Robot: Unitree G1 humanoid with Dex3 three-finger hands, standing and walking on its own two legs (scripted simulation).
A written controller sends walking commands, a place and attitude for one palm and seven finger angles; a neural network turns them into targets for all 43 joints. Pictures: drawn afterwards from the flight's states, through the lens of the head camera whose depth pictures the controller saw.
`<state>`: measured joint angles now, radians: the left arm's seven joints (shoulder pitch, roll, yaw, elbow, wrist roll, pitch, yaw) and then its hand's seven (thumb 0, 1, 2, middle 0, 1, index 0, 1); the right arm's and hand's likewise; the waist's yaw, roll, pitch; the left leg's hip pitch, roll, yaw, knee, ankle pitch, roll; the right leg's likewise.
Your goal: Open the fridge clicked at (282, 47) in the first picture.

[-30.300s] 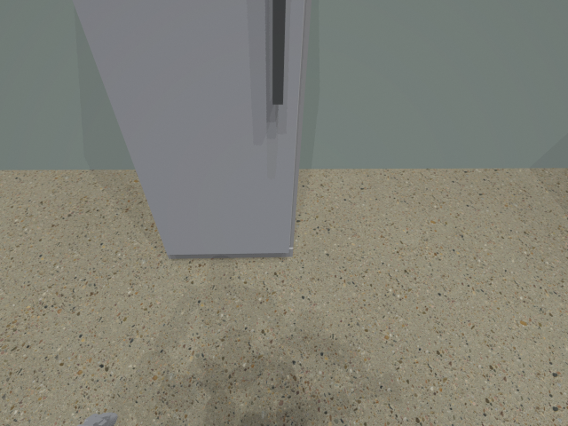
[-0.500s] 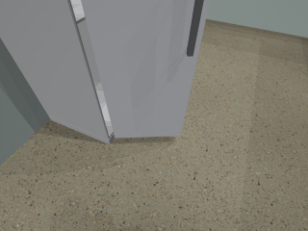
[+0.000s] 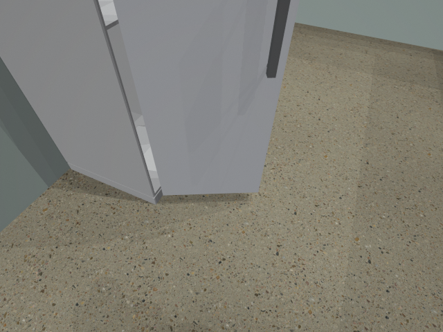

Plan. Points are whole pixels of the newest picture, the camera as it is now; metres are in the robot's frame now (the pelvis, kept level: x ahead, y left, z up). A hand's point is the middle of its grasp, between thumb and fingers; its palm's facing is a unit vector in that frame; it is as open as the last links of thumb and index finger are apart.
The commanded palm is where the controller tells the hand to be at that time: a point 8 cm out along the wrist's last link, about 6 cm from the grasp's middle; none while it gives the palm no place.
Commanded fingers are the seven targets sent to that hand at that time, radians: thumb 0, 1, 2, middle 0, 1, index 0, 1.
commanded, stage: look to check the result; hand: right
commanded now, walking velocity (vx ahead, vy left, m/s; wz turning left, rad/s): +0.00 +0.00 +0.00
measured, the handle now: (281, 0) +0.86 -0.09 +0.23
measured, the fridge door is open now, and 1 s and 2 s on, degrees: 63 63 63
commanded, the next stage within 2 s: stand and wait in 0.12 s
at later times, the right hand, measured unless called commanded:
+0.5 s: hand out of the picture +0.09 -0.23 -0.16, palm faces -0.03 +0.95 -0.32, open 7.3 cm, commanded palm none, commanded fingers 0.00 -0.90 -0.90 0.20 0.30 0.20 0.30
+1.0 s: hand out of the picture +0.11 -0.22 -0.15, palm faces -0.03 +0.94 -0.33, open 7.3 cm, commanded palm none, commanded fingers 0.00 -0.90 -0.90 0.20 0.30 0.20 0.30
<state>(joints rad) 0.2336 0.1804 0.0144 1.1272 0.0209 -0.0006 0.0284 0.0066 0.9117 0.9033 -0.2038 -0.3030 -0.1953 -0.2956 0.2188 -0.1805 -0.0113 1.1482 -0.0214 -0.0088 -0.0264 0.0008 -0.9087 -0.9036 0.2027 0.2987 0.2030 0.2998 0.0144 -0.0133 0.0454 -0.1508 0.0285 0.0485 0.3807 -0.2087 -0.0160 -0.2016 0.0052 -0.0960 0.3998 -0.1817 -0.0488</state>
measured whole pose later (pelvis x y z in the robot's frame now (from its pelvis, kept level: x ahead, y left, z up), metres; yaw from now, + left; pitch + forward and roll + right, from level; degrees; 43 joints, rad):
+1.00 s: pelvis +0.03 +0.02 +0.01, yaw -1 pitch +0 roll +0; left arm 0.09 0.33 0.00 1.13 0.01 -0.01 0.01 0.01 0.91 0.90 -0.21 -0.30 -0.20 -0.30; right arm 0.09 -0.32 0.00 1.13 -0.02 -0.02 0.00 0.00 -0.91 -0.90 0.21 0.30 0.21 0.30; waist 0.01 -0.01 0.04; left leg -0.07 0.01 0.07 0.28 -0.20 0.01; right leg -0.12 0.00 -0.08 0.30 -0.17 -0.02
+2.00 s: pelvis +0.03 +0.03 +0.01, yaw +0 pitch -1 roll +0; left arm 0.12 0.32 0.00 1.14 0.02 0.00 0.01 0.01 0.91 0.90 -0.21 -0.30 -0.20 -0.30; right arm 0.10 -0.31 0.00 1.15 -0.01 -0.02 0.00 0.00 -0.91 -0.90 0.21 0.30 0.21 0.30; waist 0.02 -0.01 0.04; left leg -0.05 -0.01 0.06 0.26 -0.18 0.02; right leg -0.11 -0.03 -0.08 0.30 -0.16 0.00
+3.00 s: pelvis +0.03 +0.02 +0.01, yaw +0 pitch -1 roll +0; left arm 0.10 0.33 0.00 1.14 0.01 -0.01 0.01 0.01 0.91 0.90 -0.21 -0.30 -0.20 -0.30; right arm 0.10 -0.32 0.00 1.14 -0.01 -0.02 0.00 0.00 -0.91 -0.90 0.21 0.30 0.21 0.30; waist 0.02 -0.01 0.04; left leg -0.05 0.00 0.06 0.25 -0.19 0.01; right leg -0.11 -0.02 -0.08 0.28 -0.16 -0.01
